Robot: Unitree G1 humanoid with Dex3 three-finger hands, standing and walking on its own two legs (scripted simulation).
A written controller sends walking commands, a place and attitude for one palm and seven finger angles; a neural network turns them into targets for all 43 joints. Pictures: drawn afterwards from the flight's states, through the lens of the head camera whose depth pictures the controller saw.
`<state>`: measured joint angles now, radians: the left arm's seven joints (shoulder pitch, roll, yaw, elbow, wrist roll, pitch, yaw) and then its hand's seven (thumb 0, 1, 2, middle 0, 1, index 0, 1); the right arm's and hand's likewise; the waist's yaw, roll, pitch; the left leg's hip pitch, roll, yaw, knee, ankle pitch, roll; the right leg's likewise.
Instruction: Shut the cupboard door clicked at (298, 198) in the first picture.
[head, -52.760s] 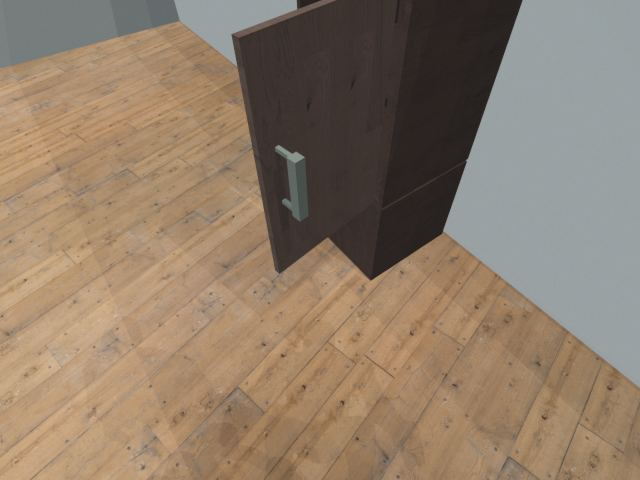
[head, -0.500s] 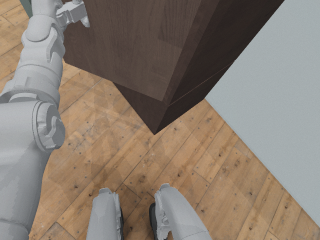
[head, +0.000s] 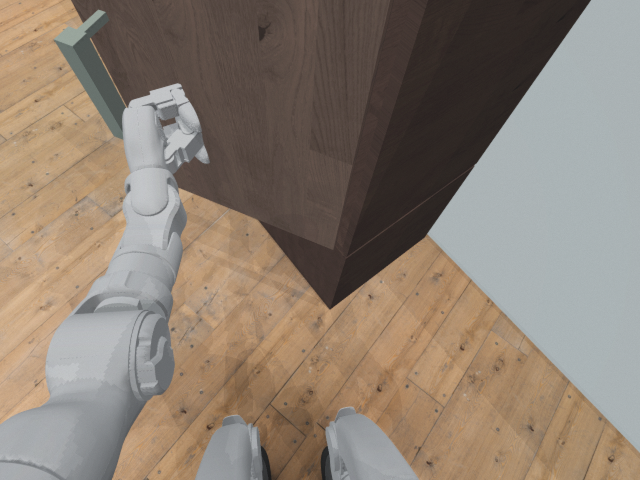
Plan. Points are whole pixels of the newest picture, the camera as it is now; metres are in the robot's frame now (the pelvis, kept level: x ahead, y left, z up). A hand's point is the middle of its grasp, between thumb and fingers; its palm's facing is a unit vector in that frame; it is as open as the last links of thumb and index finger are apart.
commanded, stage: pull the fist back off the door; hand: left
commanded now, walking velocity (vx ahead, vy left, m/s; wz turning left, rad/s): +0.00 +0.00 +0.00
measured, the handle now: (112, 80) +0.63 +0.20 +0.06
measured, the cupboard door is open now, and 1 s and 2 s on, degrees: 29 29 29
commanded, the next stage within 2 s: draw the hand back to the body in 0.26 s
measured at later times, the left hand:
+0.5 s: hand (198, 166) +0.47 +0.08 +0.08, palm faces +0.09 -0.99 -0.05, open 3.1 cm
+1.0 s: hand (56, 271) +0.32 +0.17 +0.16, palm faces +0.07 -0.98 -0.17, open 3.1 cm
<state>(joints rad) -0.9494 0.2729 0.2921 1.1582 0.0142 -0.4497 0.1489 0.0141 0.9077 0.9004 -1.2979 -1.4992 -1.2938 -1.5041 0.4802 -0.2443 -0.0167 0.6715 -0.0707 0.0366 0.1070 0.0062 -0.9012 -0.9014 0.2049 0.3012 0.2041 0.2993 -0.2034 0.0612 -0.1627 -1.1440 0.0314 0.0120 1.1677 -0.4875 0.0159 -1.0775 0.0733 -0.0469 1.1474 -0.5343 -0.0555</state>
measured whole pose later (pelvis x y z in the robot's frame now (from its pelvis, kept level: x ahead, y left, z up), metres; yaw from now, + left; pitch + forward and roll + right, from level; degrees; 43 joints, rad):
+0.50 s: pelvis +0.00 -0.01 +0.01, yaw +2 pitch +22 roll +0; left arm -0.76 0.16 0.18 1.00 -0.01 -0.51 0.15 0.02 0.90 0.90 -1.30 -1.50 -1.30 -1.50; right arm 0.27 -0.22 -0.02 0.63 -0.04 0.06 0.06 0.00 -0.90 -0.90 0.20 0.30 0.20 0.30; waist -0.12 0.04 -0.17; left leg -1.04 0.01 0.01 1.14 -0.48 0.00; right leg -0.98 0.06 -0.05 1.15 -0.55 -0.07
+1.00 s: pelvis +0.01 +0.01 +0.08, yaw +1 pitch +5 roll +0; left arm -0.04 0.25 0.04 0.21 -0.11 -0.18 0.02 0.01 0.90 0.90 -1.20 -1.39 -1.19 -1.39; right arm 0.22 -0.25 -0.01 0.57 0.07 0.06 -0.06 0.01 -0.90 -0.90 0.20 0.30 0.20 0.30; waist -0.02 0.03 -0.09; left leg -0.46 -0.01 0.03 0.72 -0.34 0.03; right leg -0.40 0.04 -0.01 0.72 -0.40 -0.04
